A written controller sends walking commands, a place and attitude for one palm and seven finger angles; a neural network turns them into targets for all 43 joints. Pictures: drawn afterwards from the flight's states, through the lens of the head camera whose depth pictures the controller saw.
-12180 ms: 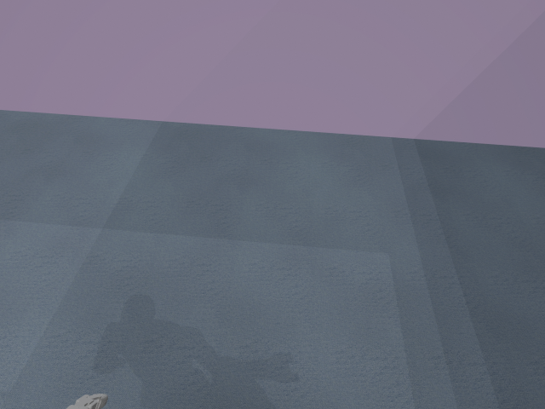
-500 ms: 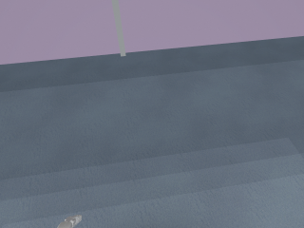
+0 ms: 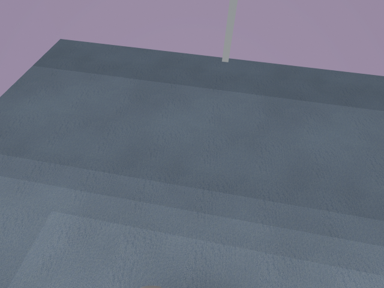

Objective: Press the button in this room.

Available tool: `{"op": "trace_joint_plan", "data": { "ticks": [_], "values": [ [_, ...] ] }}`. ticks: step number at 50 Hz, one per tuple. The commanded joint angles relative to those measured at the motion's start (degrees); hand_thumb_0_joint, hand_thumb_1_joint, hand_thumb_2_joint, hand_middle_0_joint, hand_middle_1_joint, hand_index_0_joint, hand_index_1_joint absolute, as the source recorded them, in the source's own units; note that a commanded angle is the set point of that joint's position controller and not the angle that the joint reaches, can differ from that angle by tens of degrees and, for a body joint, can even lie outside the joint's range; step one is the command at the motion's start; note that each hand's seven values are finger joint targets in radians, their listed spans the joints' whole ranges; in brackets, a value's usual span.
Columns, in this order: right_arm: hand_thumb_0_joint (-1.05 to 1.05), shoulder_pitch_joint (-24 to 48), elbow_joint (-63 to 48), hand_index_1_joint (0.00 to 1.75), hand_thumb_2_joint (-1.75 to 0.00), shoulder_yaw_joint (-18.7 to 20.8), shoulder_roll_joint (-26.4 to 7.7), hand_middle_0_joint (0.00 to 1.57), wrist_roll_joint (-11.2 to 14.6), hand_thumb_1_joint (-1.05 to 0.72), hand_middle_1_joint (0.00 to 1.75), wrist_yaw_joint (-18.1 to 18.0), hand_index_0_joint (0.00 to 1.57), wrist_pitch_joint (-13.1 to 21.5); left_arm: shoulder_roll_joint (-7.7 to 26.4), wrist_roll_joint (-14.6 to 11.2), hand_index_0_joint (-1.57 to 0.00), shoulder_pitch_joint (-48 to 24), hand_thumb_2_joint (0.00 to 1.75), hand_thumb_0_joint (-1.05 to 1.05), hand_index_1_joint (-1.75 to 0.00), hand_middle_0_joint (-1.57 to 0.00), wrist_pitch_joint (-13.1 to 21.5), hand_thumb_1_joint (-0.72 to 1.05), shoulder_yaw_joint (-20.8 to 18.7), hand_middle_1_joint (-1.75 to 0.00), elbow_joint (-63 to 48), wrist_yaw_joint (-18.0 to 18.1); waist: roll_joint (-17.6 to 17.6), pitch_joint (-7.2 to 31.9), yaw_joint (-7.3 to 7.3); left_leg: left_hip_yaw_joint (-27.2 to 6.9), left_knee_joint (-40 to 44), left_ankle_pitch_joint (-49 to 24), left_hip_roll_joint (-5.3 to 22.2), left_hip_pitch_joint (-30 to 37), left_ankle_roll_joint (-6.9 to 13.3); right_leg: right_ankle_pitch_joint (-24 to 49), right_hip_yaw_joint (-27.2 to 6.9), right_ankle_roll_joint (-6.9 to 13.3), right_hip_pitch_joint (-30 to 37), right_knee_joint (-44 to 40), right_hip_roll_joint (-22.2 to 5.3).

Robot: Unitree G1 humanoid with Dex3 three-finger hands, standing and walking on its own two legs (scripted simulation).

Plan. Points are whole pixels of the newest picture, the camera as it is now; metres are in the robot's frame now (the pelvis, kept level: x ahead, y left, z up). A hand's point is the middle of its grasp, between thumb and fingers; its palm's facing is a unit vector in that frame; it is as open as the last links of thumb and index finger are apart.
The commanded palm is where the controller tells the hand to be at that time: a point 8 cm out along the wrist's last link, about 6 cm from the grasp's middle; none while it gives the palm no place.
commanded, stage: turn or walk to find it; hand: left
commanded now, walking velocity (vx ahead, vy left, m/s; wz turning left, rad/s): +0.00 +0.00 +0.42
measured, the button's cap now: out of the picture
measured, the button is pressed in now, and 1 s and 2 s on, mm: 0 0 0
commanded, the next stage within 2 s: none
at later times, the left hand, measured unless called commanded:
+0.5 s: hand out of the picture +0.05 +0.22 -0.15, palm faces +0.19 -0.94 -0.27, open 7.4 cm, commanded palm none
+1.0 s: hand out of the picture -0.13 +0.21 -0.19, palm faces +0.46 -0.86 -0.23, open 7.4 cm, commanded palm none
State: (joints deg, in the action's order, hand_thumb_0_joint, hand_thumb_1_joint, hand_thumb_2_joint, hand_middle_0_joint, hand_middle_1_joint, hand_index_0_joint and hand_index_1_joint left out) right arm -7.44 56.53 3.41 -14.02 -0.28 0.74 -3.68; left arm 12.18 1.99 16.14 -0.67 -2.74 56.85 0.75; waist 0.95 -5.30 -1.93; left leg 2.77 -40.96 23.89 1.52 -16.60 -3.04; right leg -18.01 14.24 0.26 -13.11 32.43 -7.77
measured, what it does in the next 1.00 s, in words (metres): steps on the spot, turning left: left foot, then right foot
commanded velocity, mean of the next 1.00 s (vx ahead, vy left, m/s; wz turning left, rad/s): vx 0.00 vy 0.00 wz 0.42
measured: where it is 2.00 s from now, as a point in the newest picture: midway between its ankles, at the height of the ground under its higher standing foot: outside the picture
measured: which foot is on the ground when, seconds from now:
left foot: up 0.00-0.02, down 0.04-0.52, up 0.54-0.94, down 0.96-1.00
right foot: down 0.00-0.04, up 0.06-0.48, down 0.50-0.96, up 0.98-1.00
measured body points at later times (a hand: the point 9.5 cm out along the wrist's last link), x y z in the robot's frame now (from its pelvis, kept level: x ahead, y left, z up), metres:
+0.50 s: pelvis -0.02 +0.00 +0.00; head +0.00 -0.01 +0.45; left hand +0.04 +0.27 -0.13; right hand +0.07 -0.23 -0.16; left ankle -0.02 +0.12 -0.73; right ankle +0.00 -0.12 -0.73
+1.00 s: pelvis -0.06 +0.01 -0.01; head -0.04 +0.05 +0.44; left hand -0.15 +0.26 -0.17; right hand +0.12 -0.19 -0.14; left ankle -0.12 +0.11 -0.74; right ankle -0.01 -0.11 -0.72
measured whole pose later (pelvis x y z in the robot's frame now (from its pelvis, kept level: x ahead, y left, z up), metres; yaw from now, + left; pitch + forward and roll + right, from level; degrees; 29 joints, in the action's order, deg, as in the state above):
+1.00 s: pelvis -0.06 +0.01 -0.01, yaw +25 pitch +0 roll +0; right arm -8.8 55.8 3.3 -12.3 -0.6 0.9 -1.8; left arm 14.1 1.3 14.4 -2.6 -3.7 56.5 0.8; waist 3.3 -4.9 -1.3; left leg 3.7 -34.3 19.4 0.7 -14.4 0.8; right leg -25.7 10.6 -2.9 -19.2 43.5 -9.3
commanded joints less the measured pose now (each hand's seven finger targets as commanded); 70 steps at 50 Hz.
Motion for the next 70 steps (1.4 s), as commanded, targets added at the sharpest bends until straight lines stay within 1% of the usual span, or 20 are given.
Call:
{"op": "trace_joint_plan", "data": {
  "ticks": [1,2,3,8,18,23,24,25,26,32,42,45,46,48,49,55,63,68,69,70],
  "values": [
    [0.0,-4.64,-3.82,0.3,-0.9,1.36,-8.08,0.2,-0.44,-0.9,0.3,-0.25,0.2,3.07,9.88,-1.26,-0.2,0.28,0.9,0.0,-0.3,-0.2,0.0,0.9,-2.51,-0.3,-3.64,0.62,-2.05,10.9,3.36,-6.4,21.58,-20.82,6.9,16.07,3.84,15.75,-5.0,-0.6,-4.21,8.31,-6.89],
    [0.0,-6.52,-3.91,0.3,-0.9,2.62,-13.49,0.2,-0.74,-0.9,0.3,-0.47,0.2,3.09,5.98,-1.37,-0.2,0.19,0.9,0.0,-0.3,-0.2,-0.27,0.9,-1.53,-0.3,-5.71,0.25,-17.8,9.99,4.15,-21.86,21.11,-41.84,20.57,21.53,10.74,-15.38,-3.91,-4.35,-18.6,18.78,-0.36],
    [0.0,-9.07,-2.56,0.3,-0.9,2.89,-14.1,0.2,-0.64,-0.9,0.3,-1.04,0.2,2.73,6.48,-0.79,-0.2,-3.73,0.9,0.0,-0.3,-0.2,-1.13,0.9,-0.92,-0.3,-6.49,0.73,-15.31,9.91,6.15,-21.51,21.0,-44.92,22.42,17.76,14.12,-19.18,-9.09,-4.33,-18.42,25.57,0.27],
    [0.0,-0.59,-4.67,0.3,-0.9,1.29,-8.95,0.2,-0.62,-0.9,0.3,-1.81,0.2,3.3,6.74,-1.05,-0.2,-3.49,0.9,0.0,-0.3,-0.2,-1.29,0.9,-1.65,-0.3,-3.77,-0.13,-8.96,4.85,1.88,-12.2,21.82,-37.52,12.19,9.77,11.61,-5.94,-12.37,-5.04,-16.99,31.63,1.22],
    [0.0,-4.44,-4.91,0.3,-0.9,2.35,-8.98,0.2,-1.15,-0.9,0.3,-1.45,0.2,2.82,5.2,-1.33,-0.2,-8.07,0.9,0.0,-0.3,-0.2,-1.18,0.9,-1.17,-0.3,-7.41,0.32,-9.42,5.37,3.52,-19.66,21.63,-30.9,11.62,8.01,13.24,-7.75,-12.89,-5.12,-12.28,17.06,3.79],
    [0.0,-2.88,-5.6,0.3,-0.9,2.76,-8.35,0.2,-0.85,-0.9,0.3,-1.24,0.2,2.41,5.54,-1.65,-0.2,-2.06,0.9,0.0,-0.3,-0.2,-0.05,0.9,-1.36,-0.3,-6.51,0.6,-8.89,7.72,0.48,-20.83,15.95,-27.81,7.89,-0.03,10.23,3.25,-11.22,-3.97,3.52,-4.37,5.82],
    [0.0,-3.27,-5.78,0.3,-0.9,2.63,-6.85,0.2,-0.5,-0.9,0.3,-1.02,0.2,2.49,7.28,-1.38,-0.2,-0.04,0.9,0.0,-0.3,-0.2,0.5,0.9,-1.7,-0.3,-6.26,0.81,-4.38,8.9,-0.27,-18.65,12.06,-21.52,4.9,-4.1,7.5,7.02,-13.58,-3.26,9.73,-11.41,2.83],
    [0.0,-4.73,-6.61,0.3,-0.9,2.12,-3.15,0.2,-0.03,-0.9,0.3,-0.7,0.2,2.64,11.8,-0.53,-0.2,1.08,0.9,0.0,-0.3,-0.2,1.11,0.9,-2.58,-0.3,-6.29,1.32,9.05,10.03,-0.36,-10.81,1.48,-6.8,-1.96,-14.18,3.53,8.5,-26.51,0.86,16.67,-15.24,-10.13],
    [0.0,-3.55,-7.86,0.3,-0.9,2.23,-2.94,0.2,-0.39,-0.9,0.3,-0.72,0.2,2.28,14.46,-0.53,-0.2,0.34,0.9,0.0,-0.3,-0.2,0.9,0.9,-2.87,-0.3,-7.37,1.3,13.01,7.06,-0.82,-6.35,-10.52,8.89,-5.29,-16.48,1.65,13.61,-32.94,6.98,10.18,-17.08,-20.25],
    [0.0,-7.95,-3.03,0.3,-0.9,2.56,-3.47,0.2,-1.09,-0.9,0.3,0.29,0.2,0.25,7.43,-1.01,-0.2,-8.12,0.9,0.0,-0.3,-0.2,1.42,0.9,-1.5,-0.3,-9.18,1.27,7.39,2.39,3.44,-5.91,-29.38,-3.9,-0.17,-14.21,-0.02,9.63,-16.45,5.29,-0.24,-16.66,-9.72],
    [0.0,-0.61,-4.42,0.3,-0.9,0.74,-1.91,0.2,-0.17,-0.9,0.3,-0.1,0.2,1.5,11.92,-0.1,-0.2,0.57,0.9,0.0,-0.3,-0.2,0.87,0.9,-2.91,-0.3,-4.41,1.02,10.15,6.58,-1.34,0.49,-4.04,4.26,0.11,-7.82,-0.51,27.79,-13.32,8.11,9.9,-9.8,-13.05],
    [0.0,-4.52,-3.54,0.3,-0.9,0.67,-2.4,0.2,-0.08,-0.9,0.3,-0.35,0.2,2.09,12.36,-0.45,-0.2,-1.3,0.9,0.0,-0.3,-0.2,0.42,0.9,-3.05,-0.3,-4.0,0.91,10.42,8.51,1.3,2.69,8.36,-3.82,-0.7,0.28,0.21,27.21,-9.99,5.09,7.38,-4.91,-12.03],
    [0.0,-6.09,-3.18,0.3,-0.9,0.91,-3.34,0.2,-0.14,-0.9,0.3,-0.23,0.2,2.44,11.53,-0.87,-0.2,-1.75,0.9,0.0,-0.3,-0.2,0.06,0.9,-2.96,-0.3,-3.98,0.82,7.28,8.99,2.4,2.08,16.15,-10.86,-0.03,6.84,0.87,22.82,-8.0,2.46,2.94,-0.98,-10.78],
    [0.0,-9.76,-3.38,0.3,-0.9,2.96,-12.85,0.2,-0.83,-0.9,0.3,-0.5,0.2,3.22,5.25,-1.42,-0.2,-2.35,0.9,0.0,-0.3,-0.2,-0.66,0.9,-1.63,-0.3,-7.12,0.26,-19.28,8.56,4.73,-22.76,22.52,-37.25,20.32,17.7,9.94,-15.86,-3.85,-4.67,-19.11,18.67,0.16],
    [0.0,-11.7,-2.05,0.3,-0.9,3.17,-13.58,0.2,-0.84,-0.9,0.3,-1.12,0.2,2.95,5.83,-0.89,-0.2,-6.44,0.9,0.0,-0.3,-0.2,-1.38,0.9,-1.11,-0.3,-7.82,0.64,-16.3,8.37,6.58,-23.02,22.47,-40.23,22.21,14.21,13.13,-18.33,-9.34,-4.34,-18.83,25.75,0.51],
    [0.0,-3.17,-4.28,0.3,-0.9,1.39,-8.68,0.2,-0.63,-0.9,0.3,-1.9,0.2,3.58,6.39,-1.22,-0.2,-4.72,0.9,0.0,-0.3,-0.2,-1.31,0.9,-1.54,-0.3,-4.35,-0.16,-9.49,5.83,2.25,-12.18,21.53,-38.6,11.7,10.69,11.3,-4.99,-12.43,-5.25,-17.44,30.87,1.52],
    [0.0,-4.6,-4.84,0.3,-0.9,2.3,-9.07,0.2,-1.09,-0.9,0.3,-1.52,0.2,2.85,5.29,-1.34,-0.2,-7.63,0.9,0.0,-0.3,-0.2,-1.28,0.9,-1.12,-0.3,-7.02,0.2,-9.0,5.39,3.56,-18.46,21.61,-31.04,11.96,9.39,13.09,-7.56,-12.61,-5.15,-13.57,18.2,3.5],
    [0.0,-2.48,-5.5,0.3,-0.9,2.72,-8.49,0.2,-0.91,-0.9,0.3,-1.31,0.2,2.45,5.39,-1.66,-0.2,-1.49,0.9,0.0,-0.3,-0.2,0.05,0.9,-1.19,-0.3,-6.14,0.51,-8.34,7.99,0.73,-19.54,15.35,-31.65,8.69,3.02,10.47,2.31,-10.78,-4.15,1.11,-3.09,5.71],
    [0.0,-2.51,-5.64,0.3,-0.9,2.61,-7.31,0.2,-0.49,-0.9,0.3,-1.12,0.2,2.52,6.87,-1.4,-0.2,0.77,0.9,0.0,-0.3,-0.2,0.63,0.9,-1.42,-0.3,-5.72,0.68,-4.88,8.79,-0.21,-17.55,11.44,-25.26,5.84,-1.01,7.75,7.72,-12.3,-3.74,7.41,-10.8,3.4],
    [0.0,-4.12,-6.4,0.3,-0.9,2.09,-3.68,0.2,0.04,-0.9,0.3,-0.76,0.2,2.66,11.24,-0.56,-0.2,1.78,0.9,0.0,-0.3,-0.2,1.28,0.9,-2.24,-0.3,-5.66,1.17,8.13,9.86,-0.15,-10.64,1.99,-10.12,-0.61,-10.93,3.86,10.85,-24.08,-0.11,14.84,-14.59,-8.5]
  ]
}}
